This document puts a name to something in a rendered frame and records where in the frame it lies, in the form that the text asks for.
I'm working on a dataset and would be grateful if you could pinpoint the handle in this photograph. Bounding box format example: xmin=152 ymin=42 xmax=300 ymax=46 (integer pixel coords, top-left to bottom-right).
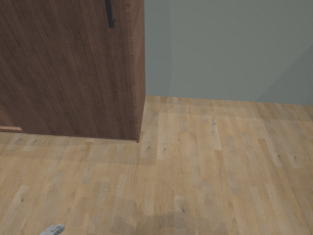
xmin=105 ymin=0 xmax=115 ymax=28

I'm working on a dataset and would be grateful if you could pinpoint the wardrobe door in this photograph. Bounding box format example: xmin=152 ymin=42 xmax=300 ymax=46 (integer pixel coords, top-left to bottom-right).
xmin=0 ymin=104 xmax=19 ymax=127
xmin=0 ymin=0 xmax=136 ymax=139

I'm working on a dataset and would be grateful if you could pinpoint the robot left hand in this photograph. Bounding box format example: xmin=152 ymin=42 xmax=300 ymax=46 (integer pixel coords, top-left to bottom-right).
xmin=40 ymin=224 xmax=65 ymax=235

